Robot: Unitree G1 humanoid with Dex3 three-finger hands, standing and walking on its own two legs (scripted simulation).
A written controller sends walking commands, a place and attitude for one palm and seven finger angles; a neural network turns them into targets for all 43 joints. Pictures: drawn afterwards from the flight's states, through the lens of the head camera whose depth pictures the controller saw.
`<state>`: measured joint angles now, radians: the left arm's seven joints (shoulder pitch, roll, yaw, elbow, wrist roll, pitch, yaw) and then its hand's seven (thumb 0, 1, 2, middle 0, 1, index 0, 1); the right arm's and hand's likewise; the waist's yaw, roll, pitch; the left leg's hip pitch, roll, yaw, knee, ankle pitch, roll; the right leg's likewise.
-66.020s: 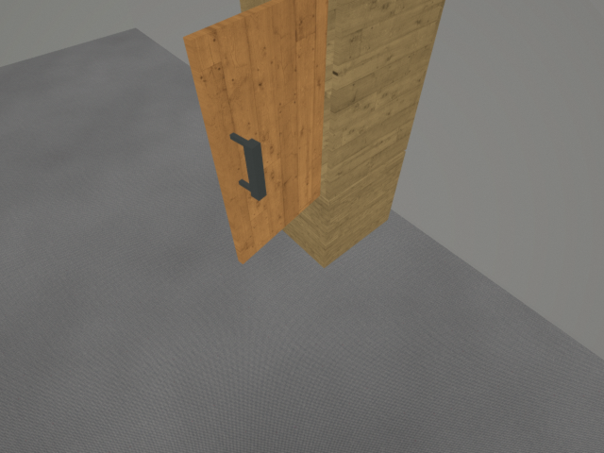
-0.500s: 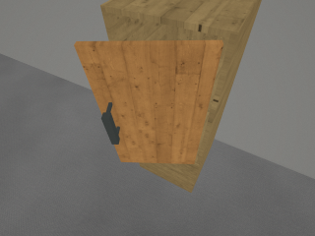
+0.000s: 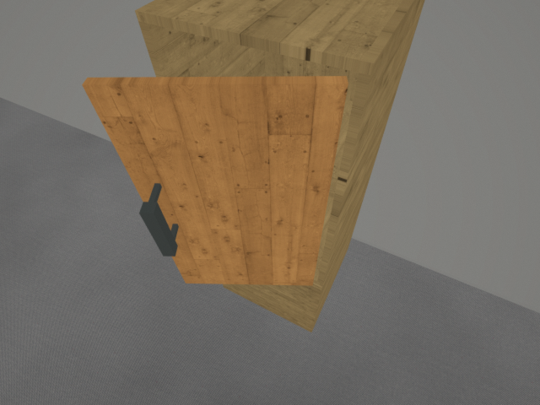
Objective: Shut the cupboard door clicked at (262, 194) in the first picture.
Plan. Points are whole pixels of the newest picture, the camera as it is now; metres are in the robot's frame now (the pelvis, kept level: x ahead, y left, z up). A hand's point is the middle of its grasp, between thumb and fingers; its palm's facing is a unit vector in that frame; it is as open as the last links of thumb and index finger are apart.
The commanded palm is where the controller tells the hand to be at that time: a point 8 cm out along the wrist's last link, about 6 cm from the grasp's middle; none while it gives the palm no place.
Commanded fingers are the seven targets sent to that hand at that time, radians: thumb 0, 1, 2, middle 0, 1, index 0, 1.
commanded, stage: look again from close up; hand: left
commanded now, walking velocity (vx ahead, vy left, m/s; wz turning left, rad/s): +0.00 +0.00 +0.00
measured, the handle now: (163, 221) +0.42 +0.22 -0.01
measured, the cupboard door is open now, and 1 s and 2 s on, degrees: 26 26 26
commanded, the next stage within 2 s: raise the hand and make a fist in 0.12 s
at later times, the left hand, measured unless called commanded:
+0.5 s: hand (172, 364) +0.18 +0.15 -0.01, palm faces +0.12 -0.99 -0.05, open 6.9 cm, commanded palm +0.10 +0.22 -0.06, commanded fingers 0.00 0.90 0.90 -0.46 -0.58 -0.46 -0.58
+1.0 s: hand (148, 398) +0.14 +0.18 -0.04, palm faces +0.01 -1.00 -0.04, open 4.4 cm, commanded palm +0.11 +0.23 -0.04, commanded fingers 0.00 0.90 0.90 -0.92 -1.08 -0.92 -1.08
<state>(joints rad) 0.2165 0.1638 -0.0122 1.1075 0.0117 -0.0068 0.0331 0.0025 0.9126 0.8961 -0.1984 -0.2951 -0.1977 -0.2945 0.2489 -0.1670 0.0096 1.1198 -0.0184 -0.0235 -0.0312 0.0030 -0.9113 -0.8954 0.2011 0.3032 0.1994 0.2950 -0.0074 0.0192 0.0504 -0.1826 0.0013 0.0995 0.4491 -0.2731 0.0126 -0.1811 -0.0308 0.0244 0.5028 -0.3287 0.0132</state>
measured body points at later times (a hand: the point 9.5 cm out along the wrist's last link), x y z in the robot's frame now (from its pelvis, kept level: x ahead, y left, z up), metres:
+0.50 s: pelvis -0.04 -0.04 -0.05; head -0.01 -0.05 +0.40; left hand +0.17 +0.20 +0.00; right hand +0.16 -0.30 -0.13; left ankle -0.02 +0.12 -0.73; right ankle -0.04 -0.12 -0.74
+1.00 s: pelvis -0.09 +0.00 -0.10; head -0.04 +0.00 +0.35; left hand +0.13 +0.24 -0.04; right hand +0.05 -0.23 -0.18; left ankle -0.02 +0.12 -0.74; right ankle -0.04 -0.12 -0.74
